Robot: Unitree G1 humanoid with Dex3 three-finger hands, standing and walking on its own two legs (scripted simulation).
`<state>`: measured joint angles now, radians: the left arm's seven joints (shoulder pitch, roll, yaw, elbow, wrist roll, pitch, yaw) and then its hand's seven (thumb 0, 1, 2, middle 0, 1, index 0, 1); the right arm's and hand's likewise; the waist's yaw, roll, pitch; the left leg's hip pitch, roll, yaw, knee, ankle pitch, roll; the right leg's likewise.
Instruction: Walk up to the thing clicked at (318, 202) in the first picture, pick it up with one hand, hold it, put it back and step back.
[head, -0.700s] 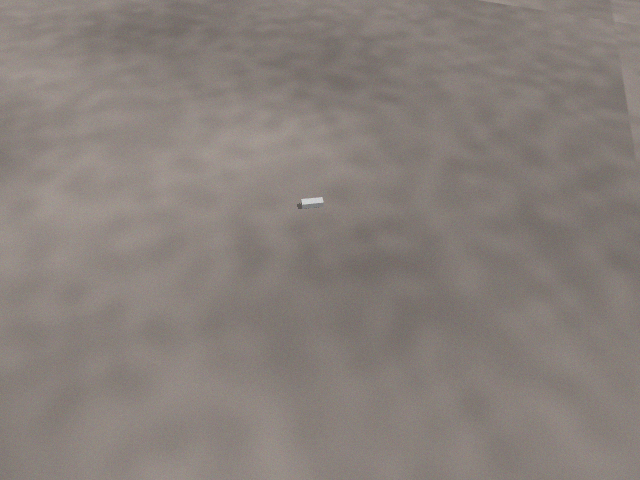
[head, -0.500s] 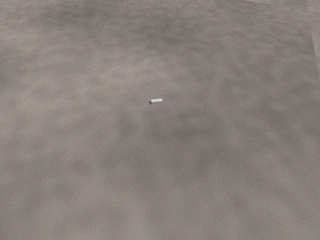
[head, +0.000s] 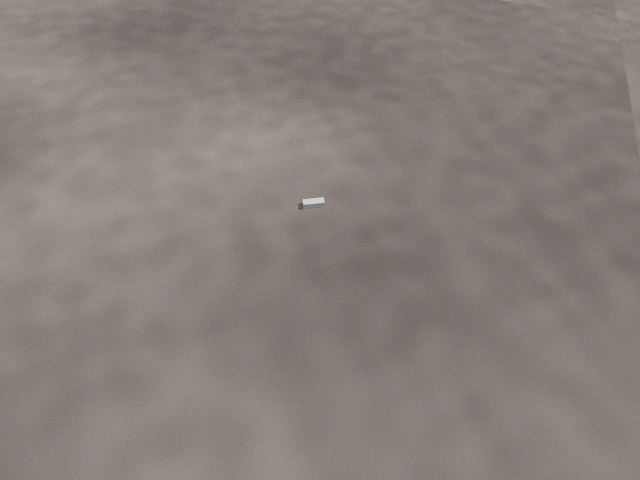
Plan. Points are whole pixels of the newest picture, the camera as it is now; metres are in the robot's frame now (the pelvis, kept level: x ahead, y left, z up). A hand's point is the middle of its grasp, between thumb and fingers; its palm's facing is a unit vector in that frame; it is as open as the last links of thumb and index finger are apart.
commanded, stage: stand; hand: left
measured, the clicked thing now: (313, 203) +1.29 +0.02 -0.77
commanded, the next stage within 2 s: walk up in 0.42 s
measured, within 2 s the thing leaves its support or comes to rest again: neither
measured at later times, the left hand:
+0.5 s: hand out of the picture +0.07 +0.26 -0.16, palm faces -0.02 -0.95 -0.32, open 7.4 cm
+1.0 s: hand (213, 470) +0.16 +0.16 -0.15, palm faces +0.05 -0.94 -0.33, open 7.4 cm
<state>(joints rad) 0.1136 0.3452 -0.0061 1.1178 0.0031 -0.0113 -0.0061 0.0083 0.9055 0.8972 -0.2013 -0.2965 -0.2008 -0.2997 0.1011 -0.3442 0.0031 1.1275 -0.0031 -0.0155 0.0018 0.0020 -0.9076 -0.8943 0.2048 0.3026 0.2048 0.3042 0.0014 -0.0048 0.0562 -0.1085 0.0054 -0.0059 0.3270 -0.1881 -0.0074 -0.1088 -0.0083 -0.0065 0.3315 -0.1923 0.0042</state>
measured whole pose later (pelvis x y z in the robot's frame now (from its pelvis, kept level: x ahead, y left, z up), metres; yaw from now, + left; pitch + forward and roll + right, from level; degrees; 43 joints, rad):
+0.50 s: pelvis +0.00 +0.00 +0.00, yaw -1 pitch -2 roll +1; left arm 0.15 0.37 0.05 1.07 0.04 0.01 -0.05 0.01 0.90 0.90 -0.20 -0.30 -0.20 -0.30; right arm 0.16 -0.35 -0.04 1.08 -0.02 -0.05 0.03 0.00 -0.91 -0.89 0.21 0.30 0.21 0.30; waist 0.00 -0.02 0.03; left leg -0.13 0.00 0.00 0.39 -0.30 0.03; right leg -0.20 -0.01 0.00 0.55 -0.41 -0.02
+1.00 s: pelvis +0.14 -0.11 -0.01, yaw +0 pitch -3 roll -1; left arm 0.32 0.38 0.07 0.95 0.02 -0.04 -0.08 0.01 0.90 0.90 -0.20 -0.30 -0.20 -0.30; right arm 0.23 -0.43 -0.08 0.95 -0.01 -0.06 0.06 0.00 -0.91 -0.89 0.20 0.30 0.20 0.30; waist 0.05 0.03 0.05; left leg -0.48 0.05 0.00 0.93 -0.34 0.02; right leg -0.13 0.00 -0.07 0.47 -0.28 -0.03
